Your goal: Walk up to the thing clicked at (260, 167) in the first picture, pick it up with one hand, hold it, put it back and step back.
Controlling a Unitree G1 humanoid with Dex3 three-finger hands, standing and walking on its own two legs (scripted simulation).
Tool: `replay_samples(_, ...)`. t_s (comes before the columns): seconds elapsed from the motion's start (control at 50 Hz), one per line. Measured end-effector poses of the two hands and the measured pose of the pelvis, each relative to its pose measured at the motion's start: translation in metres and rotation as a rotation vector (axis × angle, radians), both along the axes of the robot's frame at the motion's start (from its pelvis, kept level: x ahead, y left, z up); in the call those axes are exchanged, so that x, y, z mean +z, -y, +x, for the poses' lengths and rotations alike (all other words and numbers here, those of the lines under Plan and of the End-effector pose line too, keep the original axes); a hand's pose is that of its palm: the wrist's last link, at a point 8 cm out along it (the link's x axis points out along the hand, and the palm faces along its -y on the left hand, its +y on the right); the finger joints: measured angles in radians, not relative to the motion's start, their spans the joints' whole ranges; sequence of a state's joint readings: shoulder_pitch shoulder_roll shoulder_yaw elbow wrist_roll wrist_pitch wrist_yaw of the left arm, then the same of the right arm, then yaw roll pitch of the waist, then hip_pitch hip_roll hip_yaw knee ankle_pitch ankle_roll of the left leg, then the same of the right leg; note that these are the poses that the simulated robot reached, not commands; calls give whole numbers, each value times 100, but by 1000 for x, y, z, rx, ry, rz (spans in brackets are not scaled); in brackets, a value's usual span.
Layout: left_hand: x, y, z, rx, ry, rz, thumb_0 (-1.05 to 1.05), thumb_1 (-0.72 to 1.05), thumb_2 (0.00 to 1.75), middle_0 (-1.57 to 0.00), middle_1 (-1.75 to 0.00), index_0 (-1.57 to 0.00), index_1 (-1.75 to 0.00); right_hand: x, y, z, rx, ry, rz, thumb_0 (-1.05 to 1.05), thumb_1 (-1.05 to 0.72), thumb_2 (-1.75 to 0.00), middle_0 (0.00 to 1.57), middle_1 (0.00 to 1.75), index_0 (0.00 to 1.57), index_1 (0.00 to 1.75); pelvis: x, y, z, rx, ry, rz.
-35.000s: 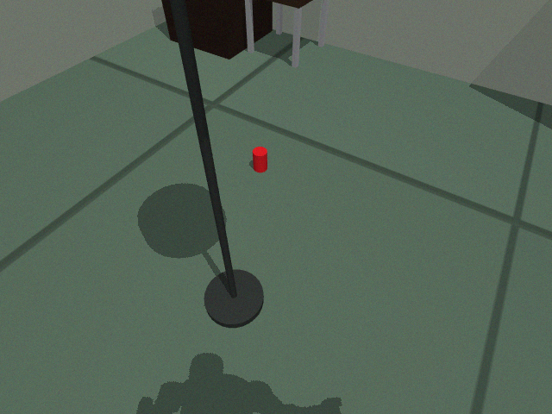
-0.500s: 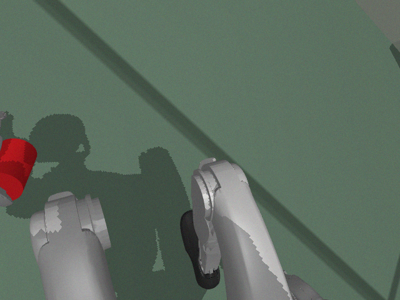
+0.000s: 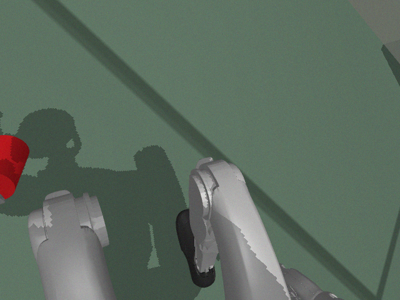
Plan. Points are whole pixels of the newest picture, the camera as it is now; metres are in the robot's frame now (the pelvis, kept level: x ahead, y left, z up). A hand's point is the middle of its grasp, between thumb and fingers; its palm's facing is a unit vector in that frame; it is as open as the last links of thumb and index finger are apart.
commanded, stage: close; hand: left
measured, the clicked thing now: (0, 166) +0.39 +0.28 -0.25
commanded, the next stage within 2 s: settle in 0.04 s
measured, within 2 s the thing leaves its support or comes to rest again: neither
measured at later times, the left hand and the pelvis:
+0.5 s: hand out of the picture +0.41 +0.30 -0.21, palm faces -0.31 -0.40 -0.86, open 15.6 cm; pelvis +0.00 +0.00 +0.00, yaw -1 degrees
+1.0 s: hand out of the picture +0.45 +0.31 -0.13, palm faces -0.11 -0.55 -0.83, open 15.7 cm; pelvis +0.01 +0.00 +0.02, yaw +1 degrees
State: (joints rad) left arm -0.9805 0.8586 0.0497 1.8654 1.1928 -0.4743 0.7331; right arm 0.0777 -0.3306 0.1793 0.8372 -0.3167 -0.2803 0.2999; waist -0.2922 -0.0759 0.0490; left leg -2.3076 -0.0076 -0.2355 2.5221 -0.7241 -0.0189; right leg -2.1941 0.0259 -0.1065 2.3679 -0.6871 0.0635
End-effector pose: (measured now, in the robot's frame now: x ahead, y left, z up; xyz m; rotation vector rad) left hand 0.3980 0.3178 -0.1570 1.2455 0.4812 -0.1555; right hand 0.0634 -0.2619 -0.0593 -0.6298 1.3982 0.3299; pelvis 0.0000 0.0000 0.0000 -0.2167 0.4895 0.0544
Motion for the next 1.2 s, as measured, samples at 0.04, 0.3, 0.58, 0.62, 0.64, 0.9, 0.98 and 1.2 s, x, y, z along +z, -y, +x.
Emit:
replay_samples(0.04, 0, 0, 1, 0, 3, -4, -2, -61, 61, -10, -75, -10, -75, 0, 0, 2, 6, 3, 0, 0, -90, -90, 20, 30, 20, 30, 0, 0, 0, -1, 1, 0)
replay_samples(0.3, 0, -2, 4, 9, 13, -33, -2, -61, 59, -14, -72, -14, -72, -5, -4, 10, 35, 20, 10, 0, -91, -90, 20, 30, 20, 30, -1, 2, 0, -5, 7, 0)
replay_samples(0.58, 5, -2, 14, 59, 85, -106, -3, -61, 42, -28, -61, -29, -60, -6, -6, 6, 15, 22, -2, 0, -93, -91, 20, 30, 20, 30, -3, 2, -1, -9, 13, -7)
replay_samples(0.62, 6, -1, 17, 73, 112, -129, -3, -61, 39, -31, -58, -31, -58, -5, -6, 5, -1, 21, -7, 0, -93, -91, 20, 30, 20, 30, -2, 2, -1, -8, 10, -8)
replay_samples(0.64, 8, 0, 19, 78, 128, -140, -2, -61, 37, -32, -56, -33, -56, -4, -6, 4, -10, 20, -10, 0, -93, -91, 20, 30, 20, 30, -2, 2, -1, -7, 8, -8)
replay_samples(0.9, 56, -11, 52, 154, 242, -181, -1, -58, 32, -35, -35, -32, -39, 3, 5, 10, -185, 27, -44, 0, -93, -90, 20, 30, 20, 30, 14, 2, 8, 1, -96, -9)
replay_samples(0.98, 76, -13, 45, 157, 229, -213, -1, -56, 44, -30, -38, -25, -43, 2, 7, 17, -205, 28, -27, 0, -91, -90, 20, 30, 20, 30, 22, 3, 8, 10, -108, 3)
replay_samples(1.2, 167, -30, 26, 125, 291, -204, -1, -55, 60, -28, -37, -17, -48, 8, 7, 57, -231, 141, 8, 0, -88, -89, 20, 30, 20, 30, 46, 8, 2, 32, -107, 42)
